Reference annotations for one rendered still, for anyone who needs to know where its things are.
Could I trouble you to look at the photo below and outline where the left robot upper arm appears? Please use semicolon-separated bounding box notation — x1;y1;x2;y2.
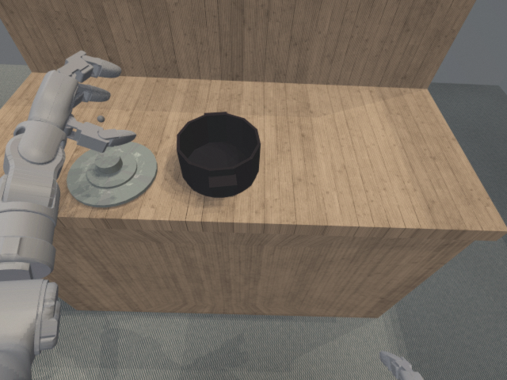
0;279;61;380

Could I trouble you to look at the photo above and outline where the robot left hand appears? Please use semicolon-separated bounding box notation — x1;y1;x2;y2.
28;51;136;153

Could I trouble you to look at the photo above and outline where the pot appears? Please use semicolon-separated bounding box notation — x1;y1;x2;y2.
177;112;261;198

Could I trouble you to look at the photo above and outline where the knob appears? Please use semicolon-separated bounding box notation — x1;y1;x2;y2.
95;150;123;174

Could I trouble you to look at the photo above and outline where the robot right hand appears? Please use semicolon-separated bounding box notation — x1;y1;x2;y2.
379;351;424;380

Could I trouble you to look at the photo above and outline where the robot left forearm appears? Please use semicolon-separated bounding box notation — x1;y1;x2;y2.
0;120;67;281

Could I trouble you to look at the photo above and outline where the lid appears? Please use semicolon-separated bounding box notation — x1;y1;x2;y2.
67;142;158;207

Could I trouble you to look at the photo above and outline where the table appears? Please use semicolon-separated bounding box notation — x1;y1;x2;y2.
0;0;507;318

